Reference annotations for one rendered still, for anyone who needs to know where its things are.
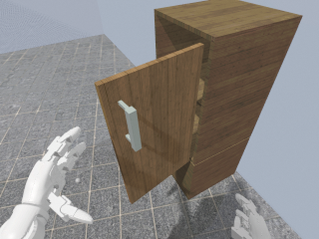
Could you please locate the cupboard door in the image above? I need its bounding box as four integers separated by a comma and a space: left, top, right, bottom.
94, 43, 204, 204

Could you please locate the robot right hand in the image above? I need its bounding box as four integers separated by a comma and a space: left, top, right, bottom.
231, 193, 271, 239

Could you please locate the robot left hand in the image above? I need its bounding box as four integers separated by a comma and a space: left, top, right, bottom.
21, 126, 94, 224

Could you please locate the handle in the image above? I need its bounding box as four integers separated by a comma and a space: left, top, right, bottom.
118, 100, 142, 152

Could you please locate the left robot forearm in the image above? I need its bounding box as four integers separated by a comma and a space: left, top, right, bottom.
0, 203, 50, 239

